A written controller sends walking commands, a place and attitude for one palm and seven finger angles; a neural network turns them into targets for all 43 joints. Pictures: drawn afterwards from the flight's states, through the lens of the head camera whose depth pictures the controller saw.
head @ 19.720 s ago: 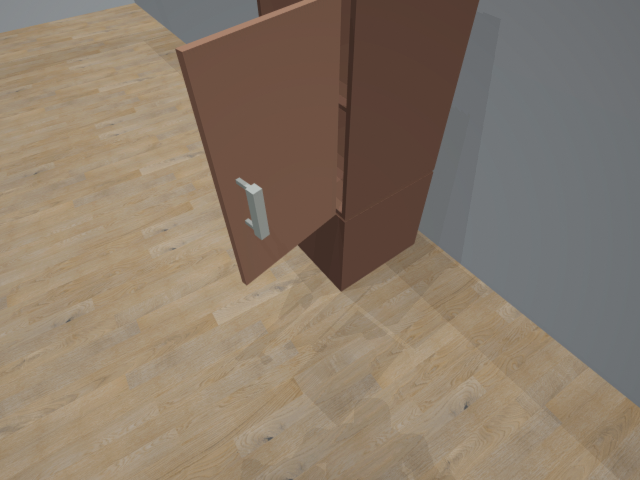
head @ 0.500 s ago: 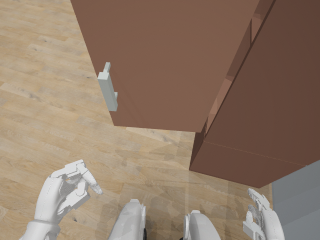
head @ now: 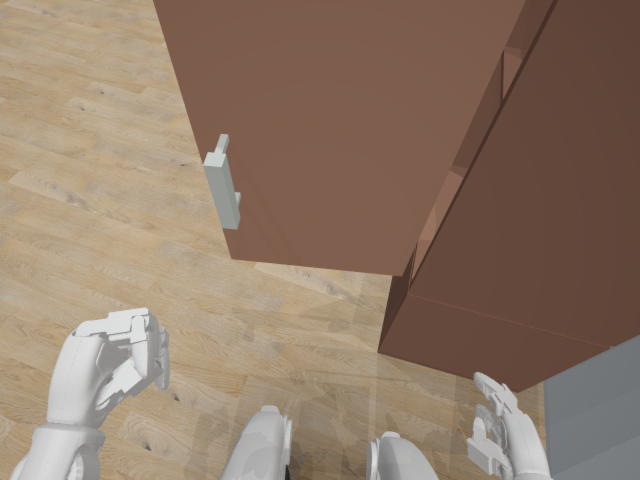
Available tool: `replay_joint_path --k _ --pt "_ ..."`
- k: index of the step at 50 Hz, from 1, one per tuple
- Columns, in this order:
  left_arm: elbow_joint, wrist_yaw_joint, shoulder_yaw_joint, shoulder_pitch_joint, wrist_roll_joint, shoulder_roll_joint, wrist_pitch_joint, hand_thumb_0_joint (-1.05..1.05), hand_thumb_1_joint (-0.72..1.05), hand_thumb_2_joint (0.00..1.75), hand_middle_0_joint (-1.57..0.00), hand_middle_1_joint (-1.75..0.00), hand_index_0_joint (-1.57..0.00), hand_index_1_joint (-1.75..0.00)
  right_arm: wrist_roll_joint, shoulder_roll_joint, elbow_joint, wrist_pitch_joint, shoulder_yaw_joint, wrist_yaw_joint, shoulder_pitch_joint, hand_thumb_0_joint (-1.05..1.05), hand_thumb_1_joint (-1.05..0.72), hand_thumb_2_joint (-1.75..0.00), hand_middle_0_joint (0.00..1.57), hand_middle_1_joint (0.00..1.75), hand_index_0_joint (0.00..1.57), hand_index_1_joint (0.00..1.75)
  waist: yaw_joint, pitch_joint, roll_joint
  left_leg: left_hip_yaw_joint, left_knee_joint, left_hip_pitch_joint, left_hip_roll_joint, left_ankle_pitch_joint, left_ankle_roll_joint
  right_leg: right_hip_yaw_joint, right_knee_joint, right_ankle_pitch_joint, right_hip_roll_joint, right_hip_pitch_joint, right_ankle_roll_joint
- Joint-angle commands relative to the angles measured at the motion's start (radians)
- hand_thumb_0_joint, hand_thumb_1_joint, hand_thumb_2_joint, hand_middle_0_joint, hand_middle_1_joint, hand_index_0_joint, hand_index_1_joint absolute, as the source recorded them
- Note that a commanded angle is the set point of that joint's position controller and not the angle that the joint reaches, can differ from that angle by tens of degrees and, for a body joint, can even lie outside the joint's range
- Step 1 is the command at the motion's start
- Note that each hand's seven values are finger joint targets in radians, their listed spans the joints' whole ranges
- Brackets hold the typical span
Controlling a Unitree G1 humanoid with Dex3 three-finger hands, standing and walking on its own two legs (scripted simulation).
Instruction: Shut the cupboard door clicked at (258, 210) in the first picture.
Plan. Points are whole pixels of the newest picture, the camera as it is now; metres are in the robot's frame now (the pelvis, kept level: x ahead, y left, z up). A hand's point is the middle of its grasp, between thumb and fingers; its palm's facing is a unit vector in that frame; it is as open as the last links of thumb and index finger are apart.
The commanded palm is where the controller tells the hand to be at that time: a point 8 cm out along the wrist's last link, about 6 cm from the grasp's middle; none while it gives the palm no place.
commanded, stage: raise the hand and make a fist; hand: left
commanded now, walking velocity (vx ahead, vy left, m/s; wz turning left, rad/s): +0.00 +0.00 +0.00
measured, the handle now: (227, 183) +0.49 +0.18 +0.04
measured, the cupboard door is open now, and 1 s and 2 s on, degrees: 100 100 100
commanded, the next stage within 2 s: bring the fist close to the handle in 0.34 s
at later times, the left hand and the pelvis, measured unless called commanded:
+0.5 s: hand (186, 378) +0.22 +0.17 +0.04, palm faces -0.06 -1.00 -0.02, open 3.1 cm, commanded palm +0.22 +0.23 +0.05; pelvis +0.00 -0.01 +0.00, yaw +0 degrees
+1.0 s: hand (205, 295) +0.31 +0.17 +0.05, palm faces -0.03 -1.00 -0.03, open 3.1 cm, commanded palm +0.30 +0.21 +0.05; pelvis +0.01 +0.00 +0.01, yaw -1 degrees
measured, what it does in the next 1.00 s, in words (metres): stands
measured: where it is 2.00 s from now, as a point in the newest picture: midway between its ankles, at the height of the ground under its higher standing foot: outside the picture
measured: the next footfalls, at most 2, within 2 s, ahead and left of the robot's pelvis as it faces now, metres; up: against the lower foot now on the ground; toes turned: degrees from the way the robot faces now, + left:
none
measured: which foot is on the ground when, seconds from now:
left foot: down 0.00-1.00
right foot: down 0.00-1.00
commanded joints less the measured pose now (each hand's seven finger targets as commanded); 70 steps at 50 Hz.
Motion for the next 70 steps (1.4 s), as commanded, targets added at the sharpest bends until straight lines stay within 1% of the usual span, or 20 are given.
replay_joint_path --k 1,4,9,15,19,22,24,27,32,35,39,44,46,51,54,56,59,63,67,70 --pt "-0.067 -0.044 0.002 0.040 -0.004 0.060 0.037 0.00 0.90 0.90 -1.30 -1.50 -1.30 -1.50 0.027 -0.145 -0.166 -0.044 -0.071 -0.017 -0.021 0.00 -0.90 -0.90 0.20 0.30 0.20 0.30 -0.018 -0.195 -0.027 -0.032 -0.221 0.200 -0.024 0.123 0.007 0.091 -0.230 0.136 0.026 0.113 -0.006" --pt "-0.134 -0.040 0.056 -0.011 -0.021 0.119 0.045 0.00 0.90 0.90 -1.30 -1.50 -1.30 -1.50 0.027 -0.143 -0.174 -0.047 -0.070 -0.028 -0.026 0.00 -0.90 -0.90 0.20 0.30 0.20 0.30 -0.006 -0.225 -0.017 -0.025 -0.204 0.192 -0.027 0.150 0.011 0.115 -0.235 0.149 0.023 0.152 -0.006" --pt "-0.250 0.030 0.113 -0.053 -0.031 0.154 -0.075 0.00 0.90 0.90 -1.30 -1.50 -1.30 -1.50 0.010 -0.121 -0.156 -0.061 -0.067 -0.031 -0.022 0.00 -0.90 -0.90 0.20 0.30 0.20 0.30 0.018 -0.274 0.043 -0.023 -0.185 0.221 -0.025 0.211 0.005 0.112 -0.187 0.211 0.024 0.153 -0.016" --pt "-0.063 -0.006 0.008 0.030 -0.007 0.054 -0.035 0.00 0.90 0.90 -1.30 -1.50 -1.30 -1.50 0.024 -0.135 -0.150 -0.044 -0.072 -0.019 -0.022 0.00 -0.90 -0.90 0.20 0.30 0.20 0.30 -0.014 -0.185 -0.013 -0.009 -0.183 0.156 -0.026 0.124 0.008 0.134 -0.232 0.109 0.014 0.113 -0.003" --pt "-0.112 -0.038 0.046 -0.010 -0.016 0.121 0.008 0.00 0.90 0.90 -1.30 -1.50 -1.30 -1.50 0.030 -0.139 -0.170 -0.038 -0.071 -0.031 -0.021 0.00 -0.90 -0.90 0.20 0.30 0.20 0.30 -0.005 -0.225 -0.037 -0.005 -0.172 0.150 -0.029 0.140 0.017 0.173 -0.256 0.125 0.005 0.177 0.004" --pt "-0.195 -0.018 0.080 -0.048 -0.030 0.134 -0.029 0.00 0.90 0.90 -1.30 -1.50 -1.30 -1.50 0.023 -0.125 -0.169 -0.041 -0.068 -0.036 -0.022 0.00 -0.90 -0.90 0.20 0.30 0.20 0.30 -0.001 -0.270 -0.028 -0.006 -0.166 0.182 -0.026 0.190 0.014 0.161 -0.227 0.220 0.004 0.196 0.007" --pt "-0.199 0.010 0.112 -0.150 -0.030 0.163 -0.068 0.00 0.90 0.90 -1.30 -1.50 -1.30 -1.50 0.015 -0.126 -0.144 -0.043 -0.063 -0.042 -0.016 0.00 -0.90 -0.90 0.20 0.30 0.20 0.30 -0.014 -0.246 -0.007 -0.012 -0.148 0.168 -0.023 0.189 0.013 0.150 -0.206 0.213 0.014 0.156 0.000" --pt "-0.100 0.020 0.071 -0.220 -0.019 0.112 -0.095 0.00 0.90 0.90 -1.30 -1.50 -1.30 -1.50 0.012 -0.132 -0.118 -0.049 -0.057 -0.035 -0.017 0.00 -0.90 -0.90 0.20 0.30 0.20 0.30 -0.036 -0.198 0.007 -0.017 -0.138 0.150 -0.021 0.142 0.010 0.134 -0.196 0.134 0.018 0.076 -0.006" --pt "-0.015 -0.035 -0.019 -0.248 -0.006 0.072 -0.007 0.00 0.90 0.90 -1.30 -1.50 -1.30 -1.50 0.026 -0.160 -0.127 -0.046 -0.061 -0.031 -0.001 0.00 -0.90 -0.90 0.20 0.30 0.20 0.30 -0.037 -0.259 0.019 -0.022 -0.178 0.201 -0.020 0.133 0.015 0.122 -0.217 0.142 0.017 0.093 -0.006" --pt "-0.037 -0.036 0.007 -0.287 0.000 0.109 0.047 0.00 0.90 0.90 -1.30 -1.50 -1.30 -1.50 0.029 -0.163 -0.137 -0.036 -0.061 -0.031 0.004 0.00 -0.90 -0.90 0.20 0.30 0.20 0.30 -0.026 -0.320 0.014 -0.025 -0.199 0.252 -0.019 0.188 0.017 0.106 -0.209 0.219 0.018 0.129 -0.004" --pt "-0.087 0.043 0.081 -0.346 0.001 0.146 0.032 0.00 0.90 0.90 -1.30 -1.50 -1.30 -1.50 0.018 -0.151 -0.127 -0.028 -0.060 -0.025 0.000 0.00 -0.90 -0.90 0.20 0.30 0.20 0.30 0.000 -0.356 0.046 -0.033 -0.217 0.313 -0.017 0.266 0.006 0.080 -0.181 0.297 0.023 0.145 -0.012" --pt "0.092 0.104 0.042 -0.394 0.041 0.086 0.003 0.00 0.90 0.90 -1.30 -1.50 -1.30 -1.50 0.008 -0.151 -0.092 -0.007 -0.058 -0.008 0.011 0.00 -0.90 -0.90 0.20 0.30 0.20 0.30 -0.033 -0.243 -0.013 -0.031 -0.225 0.253 -0.015 0.196 0.005 0.071 -0.195 0.231 0.025 0.092 -0.007" --pt "0.139 0.093 -0.036 -0.466 0.069 0.036 0.005 0.00 0.90 0.90 -1.30 -1.50 -1.30 -1.50 0.011 -0.156 -0.087 0.000 -0.059 -0.003 0.012 0.00 -0.90 -0.90 0.20 0.30 0.20 0.30 -0.056 -0.225 -0.005 -0.032 -0.233 0.260 -0.014 0.157 0.006 0.071 -0.205 0.198 0.019 0.055 -0.005" --pt "0.142 0.067 -0.041 -0.616 0.068 0.056 0.005 0.00 0.90 0.90 -1.30 -1.50 -1.30 -1.50 0.016 -0.169 -0.078 0.007 -0.067 -0.009 0.026 0.00 -0.90 -0.90 0.20 0.30 0.20 0.30 -0.059 -0.317 0.015 -0.037 -0.241 0.331 -0.013 0.193 0.007 0.077 -0.214 0.236 0.015 0.083 -0.008" --pt "0.130 0.096 0.034 -0.705 0.060 0.123 -0.022 0.00 0.90 0.90 -1.30 -1.50 -1.30 -1.50 0.011 -0.170 -0.057 0.010 -0.066 -0.014 0.031 0.00 -0.90 -0.90 0.20 0.30 0.20 0.30 -0.044 -0.370 0.035 -0.045 -0.238 0.366 -0.009 0.238 0.000 0.074 -0.198 0.266 0.018 0.089 -0.012" --pt "0.150 0.121 0.029 -0.754 0.067 0.105 -0.044 0.00 0.90 0.90 -1.30 -1.50 -1.30 -1.50 0.008 -0.162 -0.041 0.010 -0.064 -0.011 0.028 0.00 -0.90 -0.90 0.20 0.30 0.20 0.30 -0.047 -0.389 0.046 -0.045 -0.236 0.391 -0.008 0.267 -0.004 0.072 -0.188 0.287 0.016 0.078 -0.010" --pt "0.262 0.146 0.063 -0.725 0.085 0.127 -0.050 0.00 0.90 0.90 -1.30 -1.50 -1.30 -1.50 0.002 -0.164 -0.027 0.024 -0.064 -0.002 0.038 0.00 -0.90 -0.90 0.20 0.30 0.20 0.30 -0.035 -0.367 0.027 -0.034 -0.238 0.355 -0.011 0.264 -0.004 0.075 -0.190 0.291 0.019 0.094 -0.010" --pt "0.421 0.129 0.024 -0.784 0.104 0.092 -0.015 0.00 0.90 0.90 -1.30 -1.50 -1.30 -1.50 0.008 -0.165 -0.016 0.050 -0.064 0.006 0.051 0.00 -0.90 -0.90 0.20 0.30 0.20 0.30 -0.062 -0.298 -0.024 -0.012 -0.240 0.284 -0.015 0.209 0.003 0.092 -0.222 0.275 0.015 0.109 -0.001" --pt "0.414 0.097 -0.002 -0.903 0.088 0.070 -0.017 0.00 0.90 0.90 -1.30 -1.50 -1.30 -1.50 0.013 -0.167 -0.016 0.058 -0.068 0.004 0.063 0.00 -0.90 -0.90 0.20 0.30 0.20 0.30 -0.070 -0.361 -0.005 -0.010 -0.234 0.329 -0.015 0.257 0.004 0.096 -0.224 0.332 0.010 0.133 0.000" --pt "0.428 0.102 0.049 -1.000 0.074 0.117 -0.056 0.00 0.90 0.90 -1.30 -1.50 -1.30 -1.50 0.010 -0.168 0.004 0.057 -0.069 -0.003 0.066 0.00 -0.90 -0.90 0.20 0.30 0.20 0.30 -0.078 -0.385 -0.012 -0.006 -0.210 0.325 -0.014 0.277 0.006 0.108 -0.216 0.361 0.009 0.137 0.003"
